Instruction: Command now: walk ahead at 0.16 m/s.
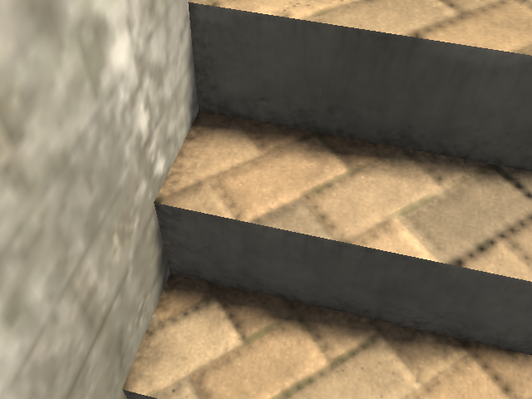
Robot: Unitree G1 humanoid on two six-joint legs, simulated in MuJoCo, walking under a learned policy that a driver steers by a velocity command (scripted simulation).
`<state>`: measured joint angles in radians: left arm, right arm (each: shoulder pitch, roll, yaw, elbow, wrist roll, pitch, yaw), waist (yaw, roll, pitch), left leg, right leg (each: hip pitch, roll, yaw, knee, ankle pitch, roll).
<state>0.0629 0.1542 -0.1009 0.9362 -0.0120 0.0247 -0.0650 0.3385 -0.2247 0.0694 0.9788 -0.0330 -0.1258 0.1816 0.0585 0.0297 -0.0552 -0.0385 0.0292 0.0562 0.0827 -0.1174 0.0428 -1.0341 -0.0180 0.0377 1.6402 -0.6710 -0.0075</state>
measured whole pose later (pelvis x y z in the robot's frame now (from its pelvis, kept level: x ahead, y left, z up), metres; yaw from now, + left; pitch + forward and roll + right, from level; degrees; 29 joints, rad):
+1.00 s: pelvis +0.15 +0.04 +0.17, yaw -2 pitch +7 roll +1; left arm 0.15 0.22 0.00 0.95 0.00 -0.02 -0.04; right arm 0.27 -0.16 -0.01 0.85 0.00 -0.08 0.13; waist -0.06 -0.09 -0.12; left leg -0.46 -0.09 0.02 0.62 -0.29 0.08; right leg -0.86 -0.13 0.09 1.62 -0.36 0.17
